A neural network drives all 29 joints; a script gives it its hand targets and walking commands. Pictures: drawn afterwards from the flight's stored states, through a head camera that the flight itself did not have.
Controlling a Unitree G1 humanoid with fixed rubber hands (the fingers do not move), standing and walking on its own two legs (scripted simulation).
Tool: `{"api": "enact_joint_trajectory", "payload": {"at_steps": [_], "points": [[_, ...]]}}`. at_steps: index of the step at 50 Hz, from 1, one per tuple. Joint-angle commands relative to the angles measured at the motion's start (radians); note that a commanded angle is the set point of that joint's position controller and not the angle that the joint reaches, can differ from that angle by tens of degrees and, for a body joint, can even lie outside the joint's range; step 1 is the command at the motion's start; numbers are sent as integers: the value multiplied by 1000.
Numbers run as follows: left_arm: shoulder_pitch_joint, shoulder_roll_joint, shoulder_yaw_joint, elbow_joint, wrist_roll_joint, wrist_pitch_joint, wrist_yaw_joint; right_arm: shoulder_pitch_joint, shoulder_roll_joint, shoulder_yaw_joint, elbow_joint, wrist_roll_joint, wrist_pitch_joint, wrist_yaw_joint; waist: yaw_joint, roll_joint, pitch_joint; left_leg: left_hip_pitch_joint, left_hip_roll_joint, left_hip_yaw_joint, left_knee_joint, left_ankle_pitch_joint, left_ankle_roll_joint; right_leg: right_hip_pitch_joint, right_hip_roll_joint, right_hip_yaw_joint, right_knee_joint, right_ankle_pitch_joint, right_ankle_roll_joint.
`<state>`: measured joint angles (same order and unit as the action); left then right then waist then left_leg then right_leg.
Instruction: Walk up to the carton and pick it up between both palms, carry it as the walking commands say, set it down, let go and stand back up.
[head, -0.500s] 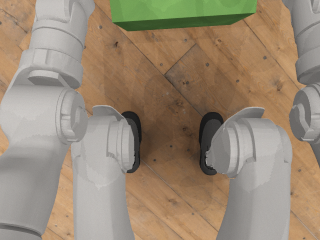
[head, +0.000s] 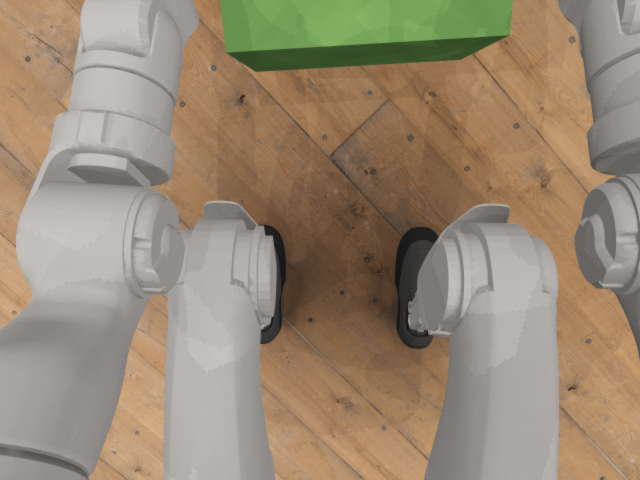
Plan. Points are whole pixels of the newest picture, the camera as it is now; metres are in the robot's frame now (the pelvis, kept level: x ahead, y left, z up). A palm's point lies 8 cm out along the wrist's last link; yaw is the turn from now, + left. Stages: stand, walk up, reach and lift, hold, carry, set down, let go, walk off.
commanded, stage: reach and lift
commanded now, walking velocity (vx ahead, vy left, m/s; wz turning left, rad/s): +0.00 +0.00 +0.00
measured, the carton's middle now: out of the picture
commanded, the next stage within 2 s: none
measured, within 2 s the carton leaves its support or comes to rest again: neither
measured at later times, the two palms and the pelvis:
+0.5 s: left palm out of the picture +0.54 +0.16 -0.06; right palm out of the picture +0.55 -0.18 -0.07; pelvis -0.02 +0.00 +0.05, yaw +0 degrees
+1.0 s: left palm out of the picture +0.52 +0.16 +0.02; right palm out of the picture +0.53 -0.17 +0.00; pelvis -0.03 +0.00 +0.09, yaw +1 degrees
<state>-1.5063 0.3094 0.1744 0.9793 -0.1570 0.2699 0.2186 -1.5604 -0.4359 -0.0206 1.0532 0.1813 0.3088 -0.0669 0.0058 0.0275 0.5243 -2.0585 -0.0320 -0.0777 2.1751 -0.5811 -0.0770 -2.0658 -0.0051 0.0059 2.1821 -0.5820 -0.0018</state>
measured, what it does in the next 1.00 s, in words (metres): rises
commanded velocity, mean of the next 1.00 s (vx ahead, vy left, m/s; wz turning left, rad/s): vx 0.00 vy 0.00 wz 0.00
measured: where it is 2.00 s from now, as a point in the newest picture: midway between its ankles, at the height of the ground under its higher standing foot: (338, 305)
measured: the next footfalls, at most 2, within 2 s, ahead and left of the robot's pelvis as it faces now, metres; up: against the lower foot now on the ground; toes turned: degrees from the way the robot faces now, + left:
none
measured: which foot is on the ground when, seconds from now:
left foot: down 0.00-1.00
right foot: down 0.00-1.00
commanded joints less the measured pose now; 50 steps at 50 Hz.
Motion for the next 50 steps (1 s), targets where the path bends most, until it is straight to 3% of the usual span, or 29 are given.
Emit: {"api": "enact_joint_trajectory", "payload": {"at_steps": [1,2,3,4,7,8,9,12,14,17,22,23,24,25,26,28,29,31,32,34,38,41,43,45,46,47,48,49,50], "points": [[-674,-1003,-229,-309,-72,-27,-362,-674,1128,153,-373,98,-63,288,115,-30,-1905,548,-90,232,-210,311,65,639,122,-55,-245,301,1],[-685,-1063,-272,-392,-122,-25,-363,-734,1095,188,-573,87,-76,277,47,-57,-2135,655,-101,223,-196,422,59,788,129,-65,-245,421,-3],[-618,-1044,-241,-338,-93,-14,-373,-697,1121,172,-483,95,-64,275,78,-43,-2078,589,-101,230,-228,383,63,789,126,-63,-257,399,8],[-623,-1072,-233,-322,-75,-16,-380,-601,1153,143,-392,56,-54,276,41,-62,-1984,556,-101,223,-233,380,56,744,128,-69,-265,403,13],[-654,-1066,-247,-411,-80,-19,-381,-619,1166,150,-472,61,-45,286,53,-44,-2108,649,-101,219,-254,405,63,771,125,-55,-284,418,7],[-697,-1055,-250,-355,-69,-18,-387,-588,1160,104,-339,24,-39,288,38,-46,-1983,537,-101,212,-265,318,54,700,131,-62,-283,345,1],[-681,-1078,-264,-402,-94,-11,-379,-692,1140,164,-534,62,-54,284,50,-44,-2167,678,-103,206,-268,403,58,752,132,-69,-277,409,1],[-722,-1062,-236,-404,-66,1,-376,-735,1146,157,-527,71,-45,271,60,-35,-2166,665,-101,225,-285,370,54,793,126,-55,-331,375,11],[-679,-1112,-260,-381,-102,6,-378,-768,1115,172,-592,58,-56,264,18,-45,-2213,675,-107,205,-294,371,63,811,131,-67,-320,376,6],[-617,-1102,-228,-351,-63,15,-387,-722,1227,173,-511,88,-38,275,83,-50,-2226,706,-98,217,-322,357,70,836,136,-50,-364,358,16],[-702,-1107,-231,-399,-49,21,-387,-689,1208,123,-455,54,-23,289,46,-30,-2161,700,-95,192,-371,292,62,745,123,-74,-374,301,8],[-684,-1083,-226,-390,-37,19,-387,-691,1218,163,-470,74,-26,280,90,-52,-2211,695,-106,220,-343,338,61,816,136,-48,-391,351,15],[-680,-1109,-247,-442,-58,23,-388,-705,1207,150,-518,64,-26,277,30,-63,-2305,758,-106,201,-353,348,65,871,130,-64,-391,360,17],[-652,-1129,-241,-389,-47,35,-392,-699,1207,168,-500,60,-15,273,52,-55,-2306,733,-109,215,-362,366,60,880,130,-65,-393,377,22],[-652,-1156,-273,-364,-71,47,-396,-716,1170,171,-547,53,-21,267,-1,-51,-2316,737,-107,205,-365,322,53,903,128,-76,-398,360,17],[-616,-1173,-243,-361,-47,57,-402,-785,1168,160,-597,66,-27,267,19,-16,-2305,726,-110,199,-379,327,65,900,135,-61,-411,355,6],[-554,-1170,-223,-312,-21,60,-402,-725,1243,161,-522,65,-16,274,68,-74,-2261,735,-110,201,-394,337,70,860,136,-65,-415,345,18],[-643,-1181,-259,-396,-58,59,-409,-661,1244,144,-489,35,5,282,-9,-88,-2300,722,-117,201,-398,320,54,905,133,-76,-425,360,20],[-593,-1166,-235,-342,-37,63,-414,-620,1256,144,-450,46,11,289,57,-59,-2211,681,-107,214,-421,273,61,854,131,-50,-452,312,15],[-607,-1202,-259,-341,-21,63,-409,-651,1262,119,-485,28,-3,290,20,-31,-2262,757,-115,184,-425,322,60,829,134,-66,-432,342,8],[-575,-1191,-247,-361,-18,78,-409,-692,1280,184,-553,87,2,285,72,-39,-2375,783,-113,212,-439,352,64,973,136,-43,-471,387,22],[-627,-1213,-285,-447,-55,80,-417,-716,1260,184,-612,82,7,281,15,-31,-2422,823,-119,192,-464,334,65,1018,131,-46,-492,374,19],[-643,-1175,-243,-403,-41,76,-409,-715,1276,195,-546,94,16,282,63,-69,-2308,759,-117,202,-476,277,65,994,126,-23,-501,320,29],[-584,-1201,-230,-350,-14,77,-412,-655,1277,138,-484,39,17,285,13,-70,-2261,747,-112,194,-477,246,70,970,124,-32,-522,279,20],[-579,-1210,-269,-376,-12,74,-418,-630,1331,179,-512,49,15,281,59,-71,-2376,804,-117,215,-475,315,65,1041,130,-34,-525,354,27],[-586,-1237,-245,-326,-22,82,-417,-671,1269,147,-510,39,7,284,19,-46,-2296,790,-111,189,-495,268,61,959,128,-44,-515,296,19],[-552,-1234,-221,-313,16,82,-419,-663,1281,152,-499,35,11,286,63,-34,-2296,783,-114,207,-503,279,62,977,124,-38,-535,301,24],[-603,-1221,-246,-360,-13,84,-415,-654,1288,146,-486,26,21,296,32,-96,-2287,812,-116,173,-517,247,66,954,134,-55,-522,269,22],[-569,-1230,-268,-396,-29,84,-417,-664,1295,194,-546,55,17,296,39,-54,-2383,871,-116,192,-501,300,60,985,130,-49,-533,309,23]]}}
